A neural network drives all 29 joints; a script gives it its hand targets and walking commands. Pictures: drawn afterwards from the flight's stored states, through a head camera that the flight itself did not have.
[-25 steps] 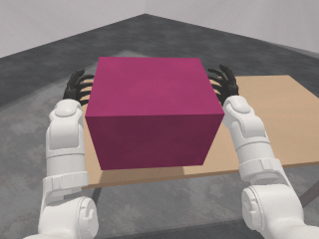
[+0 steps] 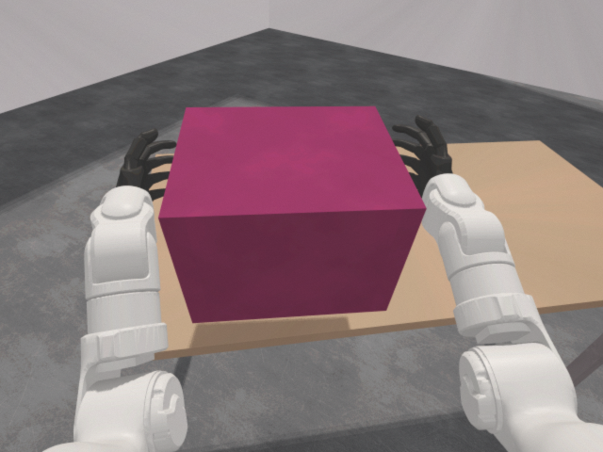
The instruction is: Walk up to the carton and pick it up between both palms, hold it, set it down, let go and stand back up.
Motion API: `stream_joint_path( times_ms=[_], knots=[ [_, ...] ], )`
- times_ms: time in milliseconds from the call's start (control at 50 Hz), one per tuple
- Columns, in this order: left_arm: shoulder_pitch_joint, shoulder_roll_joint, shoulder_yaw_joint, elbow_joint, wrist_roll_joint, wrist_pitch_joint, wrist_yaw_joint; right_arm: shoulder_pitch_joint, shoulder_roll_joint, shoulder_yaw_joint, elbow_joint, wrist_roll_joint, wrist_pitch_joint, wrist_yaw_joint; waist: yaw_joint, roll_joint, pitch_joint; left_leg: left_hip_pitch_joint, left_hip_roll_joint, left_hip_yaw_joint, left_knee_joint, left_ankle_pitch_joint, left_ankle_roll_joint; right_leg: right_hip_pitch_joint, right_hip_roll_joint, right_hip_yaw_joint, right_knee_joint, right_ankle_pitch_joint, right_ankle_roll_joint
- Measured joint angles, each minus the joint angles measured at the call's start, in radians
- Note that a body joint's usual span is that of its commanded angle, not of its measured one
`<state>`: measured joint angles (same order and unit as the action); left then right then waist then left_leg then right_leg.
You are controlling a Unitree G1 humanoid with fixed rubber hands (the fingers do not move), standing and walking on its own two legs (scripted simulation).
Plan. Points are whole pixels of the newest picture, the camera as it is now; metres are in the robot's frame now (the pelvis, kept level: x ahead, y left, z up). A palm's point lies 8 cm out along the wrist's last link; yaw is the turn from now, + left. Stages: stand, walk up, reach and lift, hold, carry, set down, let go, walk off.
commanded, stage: hold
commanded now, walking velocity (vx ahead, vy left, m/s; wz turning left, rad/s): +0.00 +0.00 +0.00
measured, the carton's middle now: (287, 210) +0.40 +0.00 +0.15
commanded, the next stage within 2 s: none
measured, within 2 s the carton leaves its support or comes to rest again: neither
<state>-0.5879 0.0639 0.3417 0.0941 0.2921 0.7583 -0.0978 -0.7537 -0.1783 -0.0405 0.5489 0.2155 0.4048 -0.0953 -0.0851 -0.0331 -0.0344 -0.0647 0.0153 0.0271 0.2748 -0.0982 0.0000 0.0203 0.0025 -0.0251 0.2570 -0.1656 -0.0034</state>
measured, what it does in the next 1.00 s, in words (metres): stands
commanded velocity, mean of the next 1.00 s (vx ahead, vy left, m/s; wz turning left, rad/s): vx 0.00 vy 0.00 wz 0.00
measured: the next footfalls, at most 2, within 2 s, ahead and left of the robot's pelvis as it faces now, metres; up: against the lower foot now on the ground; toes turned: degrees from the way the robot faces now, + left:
none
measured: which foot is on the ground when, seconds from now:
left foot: down 0.00-1.00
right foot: down 0.00-1.00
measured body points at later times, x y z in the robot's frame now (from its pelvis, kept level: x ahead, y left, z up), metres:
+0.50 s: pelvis +0.00 +0.00 +0.00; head -0.06 +0.01 +0.45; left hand +0.37 +0.19 +0.21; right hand +0.38 -0.18 +0.23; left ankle +0.04 +0.12 -0.75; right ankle -0.01 -0.12 -0.75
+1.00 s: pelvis +0.00 +0.00 +0.00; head -0.06 +0.01 +0.45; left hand +0.36 +0.20 +0.21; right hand +0.38 -0.18 +0.22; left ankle +0.04 +0.12 -0.75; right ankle -0.01 -0.12 -0.75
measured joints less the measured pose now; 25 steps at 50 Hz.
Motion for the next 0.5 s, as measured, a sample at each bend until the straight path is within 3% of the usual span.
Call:
stream_joint_path(
  times_ms=[140,500],
  knots=[
    [0.013,0.001,0.006,-0.017,-0.009,0.004,0.001,0.004,0.008,0.002,-0.006,-0.002,-0.001,-0.002,0.012,-0.008,-0.015,-0.005,0.005,-0.001,-0.002,0.001,-0.005,-0.006,0.005,0.0,0.0,-0.001,-0.005],
    [0.008,0.009,-0.001,-0.017,-0.005,0.003,-0.018,0.015,0.012,-0.001,-0.024,-0.005,0.003,-0.009,0.001,-0.004,-0.009,0.006,0.002,-0.008,0.001,-0.004,-0.006,0.008,0.003,-0.007,0.001,-0.007,-0.006]
  ],
)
